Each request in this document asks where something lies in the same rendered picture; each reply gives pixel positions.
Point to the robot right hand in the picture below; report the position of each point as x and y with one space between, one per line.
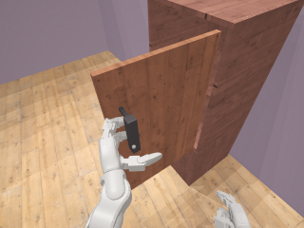
233 218

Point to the robot left hand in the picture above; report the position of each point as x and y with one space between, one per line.
110 158

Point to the cupboard door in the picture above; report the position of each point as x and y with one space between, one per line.
165 90

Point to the robot left forearm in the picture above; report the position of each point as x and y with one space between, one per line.
115 198

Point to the handle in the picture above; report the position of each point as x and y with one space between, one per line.
132 130

